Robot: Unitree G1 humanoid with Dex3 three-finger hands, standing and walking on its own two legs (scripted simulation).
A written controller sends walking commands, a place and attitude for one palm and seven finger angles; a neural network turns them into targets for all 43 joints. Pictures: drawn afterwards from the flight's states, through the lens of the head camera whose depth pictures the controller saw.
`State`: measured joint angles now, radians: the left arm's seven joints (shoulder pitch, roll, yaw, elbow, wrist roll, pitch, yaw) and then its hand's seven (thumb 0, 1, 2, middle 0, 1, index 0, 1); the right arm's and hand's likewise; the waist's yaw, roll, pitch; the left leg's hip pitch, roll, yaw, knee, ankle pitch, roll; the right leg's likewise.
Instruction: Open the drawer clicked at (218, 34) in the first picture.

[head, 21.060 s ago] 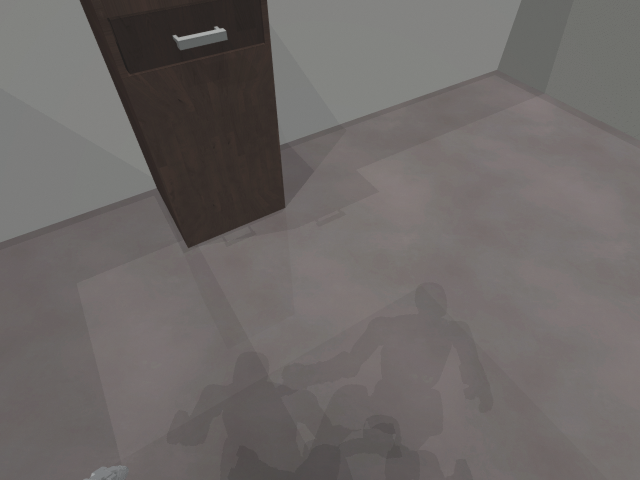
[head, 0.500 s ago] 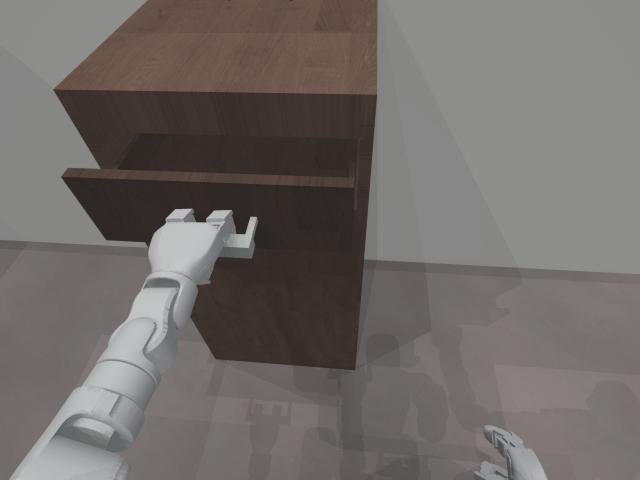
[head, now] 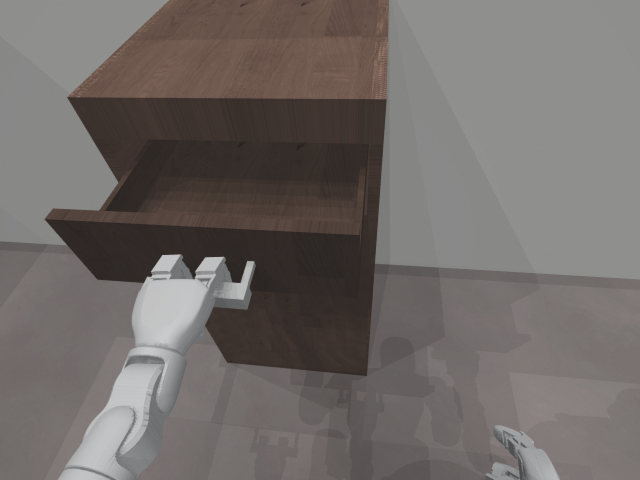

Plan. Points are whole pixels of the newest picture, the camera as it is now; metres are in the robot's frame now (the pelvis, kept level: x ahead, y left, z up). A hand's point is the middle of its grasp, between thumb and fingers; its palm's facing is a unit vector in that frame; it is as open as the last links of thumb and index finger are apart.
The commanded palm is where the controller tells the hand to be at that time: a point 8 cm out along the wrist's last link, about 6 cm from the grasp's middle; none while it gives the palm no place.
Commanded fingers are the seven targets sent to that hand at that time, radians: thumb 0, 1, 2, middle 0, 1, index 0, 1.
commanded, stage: pull the drawer open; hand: left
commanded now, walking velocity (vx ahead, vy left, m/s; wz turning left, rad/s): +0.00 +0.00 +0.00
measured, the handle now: (201, 279) +0.35 +0.20 +0.06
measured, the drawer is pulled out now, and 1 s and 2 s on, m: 0.17 0.30 0.30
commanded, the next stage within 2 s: open the thumb to release the handle in 1.12 s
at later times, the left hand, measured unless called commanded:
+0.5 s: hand (189, 340) +0.27 +0.19 +0.04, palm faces +0.01 -0.12 -0.99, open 5.9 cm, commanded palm +0.22 +0.20 +0.09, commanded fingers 0.00 0.90 0.90 -0.40 -1.35 -0.40 -1.35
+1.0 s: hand (155, 433) +0.17 +0.20 +0.04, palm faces +0.02 -0.12 -0.99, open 6.0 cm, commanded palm +0.12 +0.21 +0.09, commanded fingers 0.00 0.90 0.90 -0.40 -1.35 -0.40 -1.35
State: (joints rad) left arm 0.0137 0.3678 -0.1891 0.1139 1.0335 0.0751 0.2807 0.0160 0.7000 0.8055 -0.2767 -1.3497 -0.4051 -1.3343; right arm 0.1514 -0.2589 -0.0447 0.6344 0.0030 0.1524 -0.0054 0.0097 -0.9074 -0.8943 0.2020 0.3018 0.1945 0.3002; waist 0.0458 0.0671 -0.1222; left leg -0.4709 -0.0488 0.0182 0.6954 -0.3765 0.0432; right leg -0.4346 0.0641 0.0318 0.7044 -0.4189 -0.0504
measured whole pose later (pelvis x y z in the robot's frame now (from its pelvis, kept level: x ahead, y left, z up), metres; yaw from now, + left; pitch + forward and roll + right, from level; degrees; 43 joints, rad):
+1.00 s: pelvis +0.00 -0.01 -0.01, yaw -2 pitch +9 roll +1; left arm 0.64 0.41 -0.06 -0.33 0.98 -0.04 0.34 0.04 0.68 0.76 -0.26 -1.33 -0.39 -1.32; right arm 0.09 -0.23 0.02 0.51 -0.02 0.12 0.07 0.01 -0.91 -0.89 0.20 0.30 0.20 0.30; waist 0.08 0.06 -0.14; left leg -0.51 -0.03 0.05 0.78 -0.42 0.03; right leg -0.49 0.09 0.06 0.81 -0.46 -0.07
